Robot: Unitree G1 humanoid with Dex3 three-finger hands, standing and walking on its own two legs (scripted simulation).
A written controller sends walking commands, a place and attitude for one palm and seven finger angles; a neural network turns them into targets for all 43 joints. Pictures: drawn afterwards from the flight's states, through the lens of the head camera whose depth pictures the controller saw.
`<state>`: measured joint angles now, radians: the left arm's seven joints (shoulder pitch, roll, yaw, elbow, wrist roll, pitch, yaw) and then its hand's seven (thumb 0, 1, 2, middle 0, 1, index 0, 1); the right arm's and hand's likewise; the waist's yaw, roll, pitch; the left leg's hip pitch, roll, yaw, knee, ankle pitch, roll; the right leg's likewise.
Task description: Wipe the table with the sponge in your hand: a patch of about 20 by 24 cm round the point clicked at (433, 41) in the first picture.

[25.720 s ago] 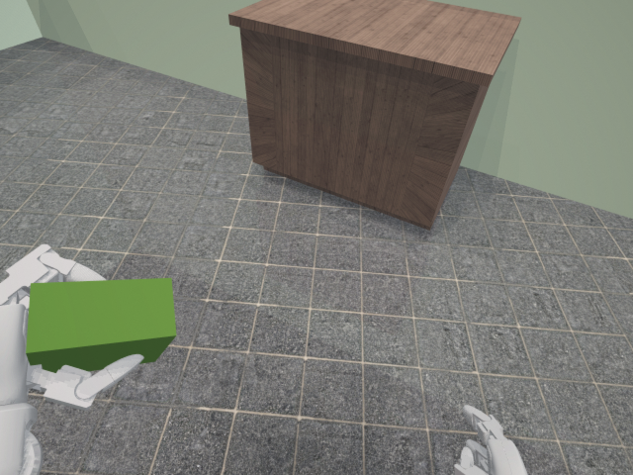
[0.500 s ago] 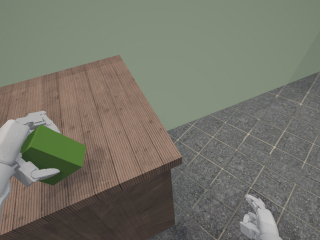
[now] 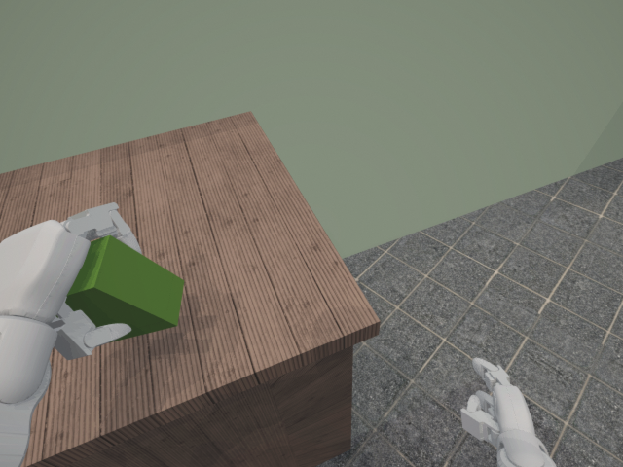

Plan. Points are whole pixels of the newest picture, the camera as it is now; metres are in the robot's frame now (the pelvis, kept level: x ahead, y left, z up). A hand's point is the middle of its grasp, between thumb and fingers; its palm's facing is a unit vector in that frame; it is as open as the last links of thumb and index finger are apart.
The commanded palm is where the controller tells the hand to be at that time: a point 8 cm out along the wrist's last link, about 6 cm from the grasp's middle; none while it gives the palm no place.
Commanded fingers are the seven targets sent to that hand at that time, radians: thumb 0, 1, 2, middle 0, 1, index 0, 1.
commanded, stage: turn the palm down, sponge in hand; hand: left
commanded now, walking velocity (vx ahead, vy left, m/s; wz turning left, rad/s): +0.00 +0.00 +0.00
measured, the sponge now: (117, 301) +0.23 +0.25 +0.15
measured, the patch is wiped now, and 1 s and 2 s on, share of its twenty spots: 0.00 0.00 0.00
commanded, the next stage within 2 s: move the sponge above the wiping area in 0.98 s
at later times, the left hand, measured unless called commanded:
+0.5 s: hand (28, 248) +0.23 +0.30 +0.23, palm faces +0.33 -0.05 -0.94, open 9.9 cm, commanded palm +0.17 +0.30 +0.27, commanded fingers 0.00 0.10 1.30 -1.20 -1.60 -1.20 -1.60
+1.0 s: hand (35, 239) +0.23 +0.29 +0.24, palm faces +0.35 -0.03 -0.94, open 9.9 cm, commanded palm +0.18 +0.27 +0.27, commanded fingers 0.00 0.10 1.30 -1.20 -1.60 -1.20 -1.60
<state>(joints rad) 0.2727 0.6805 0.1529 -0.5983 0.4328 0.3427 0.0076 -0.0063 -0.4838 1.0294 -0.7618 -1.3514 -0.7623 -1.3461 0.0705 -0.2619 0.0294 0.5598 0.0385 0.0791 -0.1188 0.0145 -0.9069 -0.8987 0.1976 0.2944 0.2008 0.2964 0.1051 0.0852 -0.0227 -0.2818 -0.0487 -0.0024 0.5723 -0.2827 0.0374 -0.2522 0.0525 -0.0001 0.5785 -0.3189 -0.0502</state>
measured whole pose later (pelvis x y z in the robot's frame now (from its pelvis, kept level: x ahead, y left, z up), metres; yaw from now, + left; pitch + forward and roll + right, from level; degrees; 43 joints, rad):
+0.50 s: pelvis -0.02 +0.02 +0.01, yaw +0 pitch -4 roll +0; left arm 0.00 0.69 0.04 -0.45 0.71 0.50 -0.04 0.00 -0.49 1.03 -0.77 -1.35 -0.77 -1.35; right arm -0.05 -0.25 0.09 0.64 0.05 0.10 -0.08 0.01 -0.90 -0.90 0.20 0.29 0.20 0.30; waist 0.15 0.12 0.02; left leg -0.18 -0.07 0.01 0.42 -0.18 0.06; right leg -0.17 0.03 0.02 0.47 -0.24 -0.03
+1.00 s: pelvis -0.01 -0.01 +0.01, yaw +0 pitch -3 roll +1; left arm -0.01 0.65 0.09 -0.38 0.72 0.53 -0.04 0.00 -0.48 1.03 -0.76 -1.35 -0.76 -1.35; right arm -0.04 -0.27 0.07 0.64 0.06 0.10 -0.07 0.01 -0.91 -0.90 0.20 0.29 0.20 0.30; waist 0.14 0.14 -0.01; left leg -0.16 -0.05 -0.01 0.41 -0.19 0.03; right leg -0.15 0.05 0.01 0.45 -0.24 -0.06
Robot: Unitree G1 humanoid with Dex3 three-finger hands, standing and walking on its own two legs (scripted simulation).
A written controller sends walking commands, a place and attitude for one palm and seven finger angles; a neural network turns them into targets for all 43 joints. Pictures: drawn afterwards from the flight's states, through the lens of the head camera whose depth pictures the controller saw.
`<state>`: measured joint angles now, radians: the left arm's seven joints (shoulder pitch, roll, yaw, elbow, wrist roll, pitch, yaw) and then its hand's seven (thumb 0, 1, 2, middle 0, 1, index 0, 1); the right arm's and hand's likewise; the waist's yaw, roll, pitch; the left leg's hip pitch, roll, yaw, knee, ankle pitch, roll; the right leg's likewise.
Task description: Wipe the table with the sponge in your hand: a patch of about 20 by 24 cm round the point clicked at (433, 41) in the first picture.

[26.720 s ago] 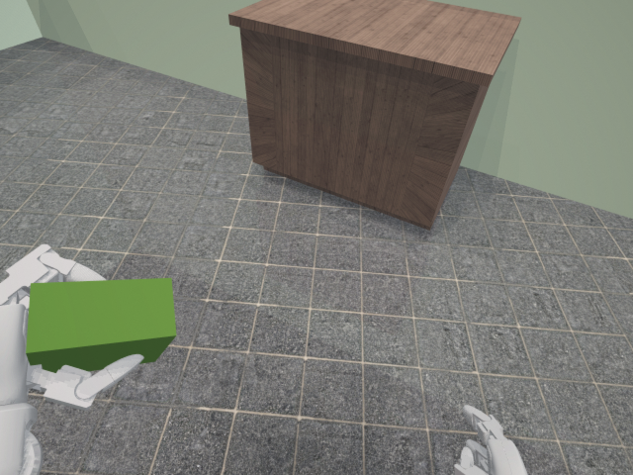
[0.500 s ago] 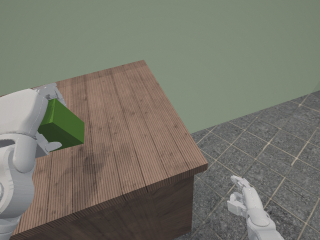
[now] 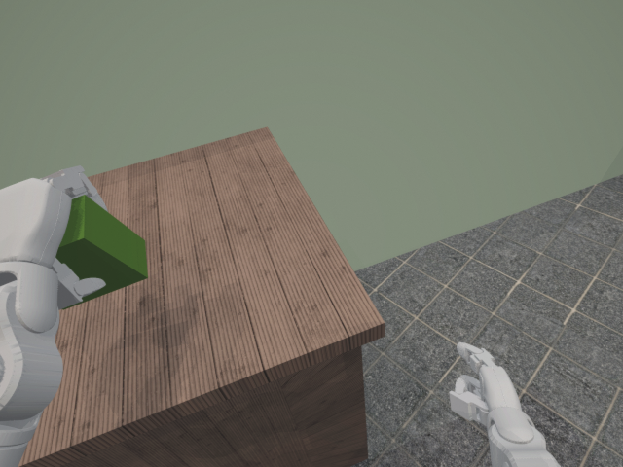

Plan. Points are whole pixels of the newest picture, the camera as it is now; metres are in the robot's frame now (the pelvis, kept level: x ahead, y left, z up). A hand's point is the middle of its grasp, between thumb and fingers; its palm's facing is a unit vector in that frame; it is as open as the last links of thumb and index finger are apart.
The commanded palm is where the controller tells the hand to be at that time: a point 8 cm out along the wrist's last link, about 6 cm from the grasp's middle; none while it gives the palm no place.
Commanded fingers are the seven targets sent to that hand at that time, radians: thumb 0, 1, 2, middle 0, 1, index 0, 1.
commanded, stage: move the sponge above the wiping area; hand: left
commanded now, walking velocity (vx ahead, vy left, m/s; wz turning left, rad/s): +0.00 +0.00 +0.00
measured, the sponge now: (84, 262) +0.25 +0.31 +0.19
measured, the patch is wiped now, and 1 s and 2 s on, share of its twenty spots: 0.00 0.00 0.00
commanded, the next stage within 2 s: none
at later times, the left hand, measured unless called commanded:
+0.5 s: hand (97, 274) +0.24 +0.29 +0.18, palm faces +0.17 -0.08 -0.98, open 9.9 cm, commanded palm +0.20 +0.28 +0.24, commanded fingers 0.00 0.10 1.30 -1.20 -1.60 -1.20 -1.60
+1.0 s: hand (126, 299) +0.24 +0.27 +0.14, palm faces +0.08 -0.16 -0.98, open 9.9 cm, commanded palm +0.20 +0.28 +0.22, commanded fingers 0.00 0.10 1.30 -1.20 -1.60 -1.20 -1.60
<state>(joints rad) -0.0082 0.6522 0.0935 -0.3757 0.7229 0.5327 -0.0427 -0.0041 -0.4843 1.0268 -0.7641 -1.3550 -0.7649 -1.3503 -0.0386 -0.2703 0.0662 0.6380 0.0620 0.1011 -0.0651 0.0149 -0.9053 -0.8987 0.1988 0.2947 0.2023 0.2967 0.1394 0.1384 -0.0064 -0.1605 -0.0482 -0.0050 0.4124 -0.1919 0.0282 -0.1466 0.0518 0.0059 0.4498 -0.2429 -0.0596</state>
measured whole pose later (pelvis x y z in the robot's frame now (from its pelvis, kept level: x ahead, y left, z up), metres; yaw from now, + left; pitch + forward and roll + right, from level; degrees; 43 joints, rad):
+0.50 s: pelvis +0.00 -0.01 +0.00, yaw +0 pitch -3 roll +1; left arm 0.05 0.63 0.08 -0.27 0.72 0.54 -0.09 0.00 -0.48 1.03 -0.76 -1.36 -0.76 -1.36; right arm -0.01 -0.30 0.04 0.64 0.07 0.08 -0.08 0.01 -0.91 -0.90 0.20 0.29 0.20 0.30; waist 0.11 0.14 0.00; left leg -0.18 -0.03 0.00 0.44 -0.21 0.01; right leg -0.18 0.07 0.01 0.48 -0.26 -0.08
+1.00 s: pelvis +0.00 +0.00 +0.00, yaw +0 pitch -2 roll +1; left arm 0.10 0.54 -0.04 -0.31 0.76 0.52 -0.08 0.00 -0.48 1.03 -0.76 -1.36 -0.76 -1.36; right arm -0.01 -0.29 0.05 0.63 0.05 0.07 -0.07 0.01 -0.91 -0.90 0.20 0.29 0.20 0.30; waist 0.12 0.14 0.00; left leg -0.18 -0.05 0.00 0.42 -0.20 0.03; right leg -0.17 0.05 0.01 0.47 -0.26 -0.06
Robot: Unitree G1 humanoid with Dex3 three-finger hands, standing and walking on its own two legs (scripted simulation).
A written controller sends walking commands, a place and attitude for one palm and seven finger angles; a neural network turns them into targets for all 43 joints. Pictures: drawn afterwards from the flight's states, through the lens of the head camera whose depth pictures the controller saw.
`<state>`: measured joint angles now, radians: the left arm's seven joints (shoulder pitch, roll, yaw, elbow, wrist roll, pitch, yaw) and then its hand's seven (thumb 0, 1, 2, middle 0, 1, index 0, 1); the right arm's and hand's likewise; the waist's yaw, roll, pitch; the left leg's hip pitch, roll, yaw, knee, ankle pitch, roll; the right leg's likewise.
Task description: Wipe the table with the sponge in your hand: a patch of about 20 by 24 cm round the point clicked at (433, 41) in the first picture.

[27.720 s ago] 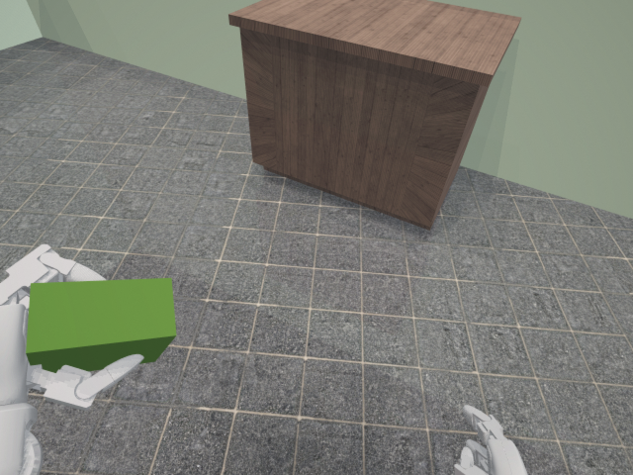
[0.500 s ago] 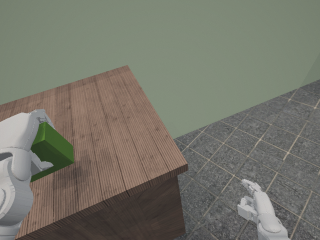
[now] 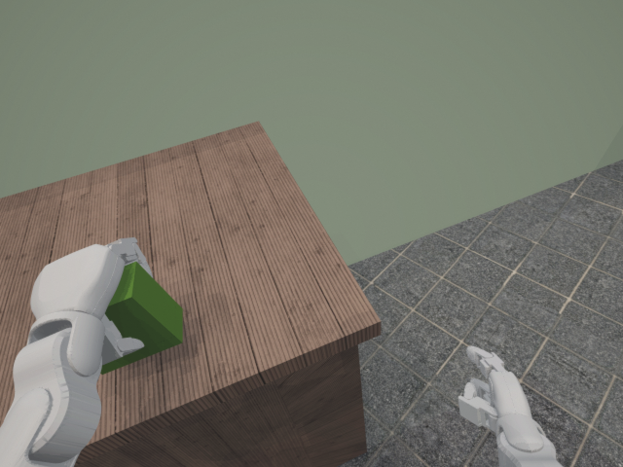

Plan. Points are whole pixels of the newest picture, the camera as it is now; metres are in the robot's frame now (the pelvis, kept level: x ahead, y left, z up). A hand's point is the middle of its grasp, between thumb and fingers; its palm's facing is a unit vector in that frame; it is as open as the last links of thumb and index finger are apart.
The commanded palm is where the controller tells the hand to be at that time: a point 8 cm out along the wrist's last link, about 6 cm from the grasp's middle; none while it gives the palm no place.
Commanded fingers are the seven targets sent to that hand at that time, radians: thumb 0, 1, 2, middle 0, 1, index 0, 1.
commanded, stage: move the sponge above the wiping area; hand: left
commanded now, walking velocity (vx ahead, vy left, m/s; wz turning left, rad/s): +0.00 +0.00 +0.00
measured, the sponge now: (127, 326) +0.23 +0.28 +0.09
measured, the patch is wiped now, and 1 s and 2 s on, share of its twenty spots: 0.00 0.00 0.00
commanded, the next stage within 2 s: none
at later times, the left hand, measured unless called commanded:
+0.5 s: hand (119, 324) +0.22 +0.27 +0.12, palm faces +0.05 -0.16 -0.99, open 9.9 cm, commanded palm +0.20 +0.28 +0.21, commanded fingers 0.00 0.10 1.30 -1.20 -1.60 -1.20 -1.60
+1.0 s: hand (115, 317) +0.23 +0.28 +0.12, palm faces +0.08 -0.08 -0.99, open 9.9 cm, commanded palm +0.20 +0.28 +0.20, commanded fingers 0.00 0.10 1.30 -1.20 -1.60 -1.20 -1.60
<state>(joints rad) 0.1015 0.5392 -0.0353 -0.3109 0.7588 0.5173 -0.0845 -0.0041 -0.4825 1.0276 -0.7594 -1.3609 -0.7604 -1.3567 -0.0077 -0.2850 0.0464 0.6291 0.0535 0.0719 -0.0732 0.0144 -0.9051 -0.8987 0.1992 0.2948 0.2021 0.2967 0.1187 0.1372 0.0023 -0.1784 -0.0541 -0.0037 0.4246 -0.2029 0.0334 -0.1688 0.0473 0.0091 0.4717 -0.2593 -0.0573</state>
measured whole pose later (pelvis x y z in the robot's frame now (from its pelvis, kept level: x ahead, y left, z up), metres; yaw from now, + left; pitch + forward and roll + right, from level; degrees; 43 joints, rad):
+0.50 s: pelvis +0.00 +0.01 +0.00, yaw +0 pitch -3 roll +1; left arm 0.16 0.53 -0.12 -0.37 0.82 0.53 -0.06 0.00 -0.49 1.03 -0.76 -1.36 -0.76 -1.35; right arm -0.01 -0.27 0.05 0.62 0.04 0.11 -0.06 0.01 -0.91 -0.90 0.20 0.29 0.20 0.30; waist 0.14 0.11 0.01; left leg -0.15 -0.06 0.00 0.42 -0.21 0.05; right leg -0.14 0.04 0.01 0.46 -0.26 -0.05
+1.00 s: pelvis +0.00 +0.00 +0.00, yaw +0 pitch -4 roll +1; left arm 0.13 0.54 -0.09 -0.27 0.86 0.48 -0.02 0.00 -0.49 1.03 -0.76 -1.35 -0.76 -1.35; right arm 0.01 -0.28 0.04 0.66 0.03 0.09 -0.06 0.01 -0.91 -0.90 0.20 0.29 0.20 0.30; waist 0.13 0.11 0.01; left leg -0.14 -0.05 0.00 0.42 -0.21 0.03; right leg -0.13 0.06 0.02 0.45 -0.25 -0.06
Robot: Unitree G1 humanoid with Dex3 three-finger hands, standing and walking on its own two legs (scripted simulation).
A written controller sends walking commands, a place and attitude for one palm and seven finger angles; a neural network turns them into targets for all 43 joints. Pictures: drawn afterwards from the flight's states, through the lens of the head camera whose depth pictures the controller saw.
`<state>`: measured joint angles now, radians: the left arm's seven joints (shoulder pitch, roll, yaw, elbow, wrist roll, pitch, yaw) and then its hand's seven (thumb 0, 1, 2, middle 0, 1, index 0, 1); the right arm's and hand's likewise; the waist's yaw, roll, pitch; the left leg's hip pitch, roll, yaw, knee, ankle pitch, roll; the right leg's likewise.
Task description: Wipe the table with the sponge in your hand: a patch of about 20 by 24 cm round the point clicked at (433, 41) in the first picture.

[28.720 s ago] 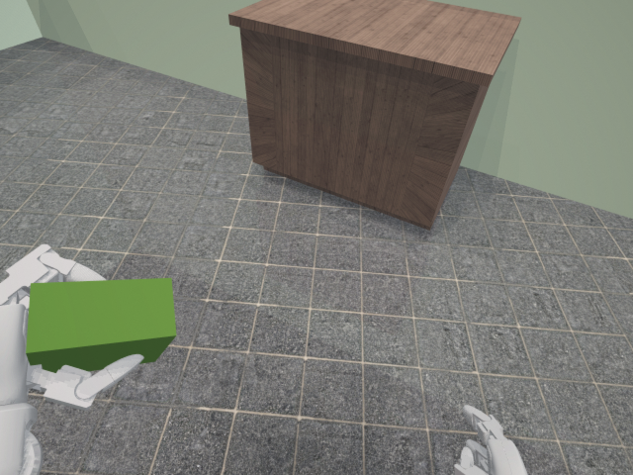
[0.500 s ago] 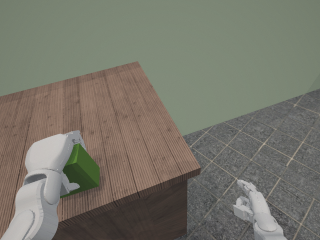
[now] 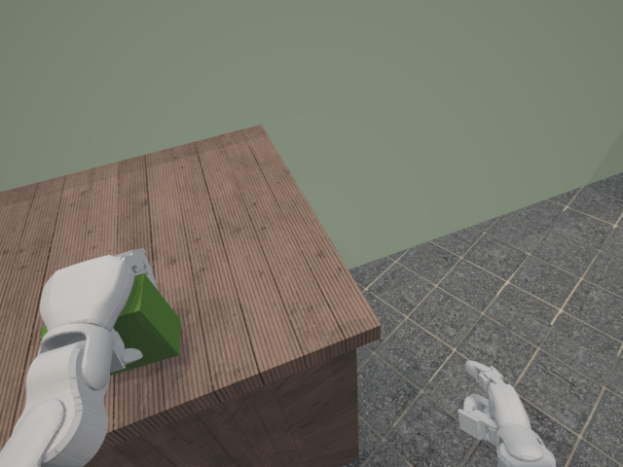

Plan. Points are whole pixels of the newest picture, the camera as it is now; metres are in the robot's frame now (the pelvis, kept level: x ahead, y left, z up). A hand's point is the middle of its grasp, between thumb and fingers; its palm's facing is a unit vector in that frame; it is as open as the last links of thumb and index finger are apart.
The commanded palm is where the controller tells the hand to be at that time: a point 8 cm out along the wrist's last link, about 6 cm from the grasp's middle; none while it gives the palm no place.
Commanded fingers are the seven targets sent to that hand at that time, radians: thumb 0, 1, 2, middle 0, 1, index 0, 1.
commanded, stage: move the sponge above the wiping area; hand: left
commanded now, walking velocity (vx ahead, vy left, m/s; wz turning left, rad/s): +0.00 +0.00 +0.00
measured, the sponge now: (125, 334) +0.22 +0.29 +0.08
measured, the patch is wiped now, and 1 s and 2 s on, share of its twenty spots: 0.00 0.00 0.00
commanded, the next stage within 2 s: lower the sponge onto the table in 1.44 s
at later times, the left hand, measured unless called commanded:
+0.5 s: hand (108, 299) +0.23 +0.28 +0.14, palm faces +0.14 -0.06 -0.99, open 9.9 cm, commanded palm +0.19 +0.28 +0.20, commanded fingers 0.00 0.10 1.30 -1.20 -1.60 -1.20 -1.60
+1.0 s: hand (98, 302) +0.22 +0.29 +0.15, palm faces +0.15 -0.07 -0.99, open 9.9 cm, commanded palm +0.18 +0.28 +0.21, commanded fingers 0.00 0.10 1.30 -1.20 -1.60 -1.20 -1.60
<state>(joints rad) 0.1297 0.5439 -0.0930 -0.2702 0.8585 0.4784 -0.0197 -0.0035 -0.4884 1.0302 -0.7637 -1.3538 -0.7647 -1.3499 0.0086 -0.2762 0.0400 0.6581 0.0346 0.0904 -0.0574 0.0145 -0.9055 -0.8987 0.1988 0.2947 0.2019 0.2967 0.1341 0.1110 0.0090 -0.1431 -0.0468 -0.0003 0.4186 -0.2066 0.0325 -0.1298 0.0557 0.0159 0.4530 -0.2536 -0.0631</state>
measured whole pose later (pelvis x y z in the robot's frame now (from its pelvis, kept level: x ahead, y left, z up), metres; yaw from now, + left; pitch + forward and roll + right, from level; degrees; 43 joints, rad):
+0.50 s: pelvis +0.00 -0.01 +0.00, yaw +0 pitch -4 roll +1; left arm 0.10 0.56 -0.04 -0.26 0.83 0.47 -0.02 0.00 -0.49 1.03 -0.76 -1.35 -0.76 -1.35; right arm 0.00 -0.26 0.04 0.67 0.04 0.07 -0.06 0.01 -0.91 -0.90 0.20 0.29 0.20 0.30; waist 0.14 0.12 0.01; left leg -0.14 -0.04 -0.01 0.41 -0.20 0.02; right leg -0.12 0.06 0.01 0.44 -0.25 -0.07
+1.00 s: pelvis +0.00 +0.00 +0.00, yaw +1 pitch -4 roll +1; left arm 0.11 0.57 -0.03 -0.28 0.82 0.48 -0.02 0.00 -0.49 1.03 -0.76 -1.35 -0.76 -1.35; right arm 0.00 -0.26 0.04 0.67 0.04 0.07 -0.07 0.02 -0.91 -0.90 0.20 0.29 0.20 0.30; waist 0.14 0.12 0.00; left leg -0.14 -0.04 -0.01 0.41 -0.20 0.03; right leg -0.11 0.06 0.01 0.44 -0.25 -0.07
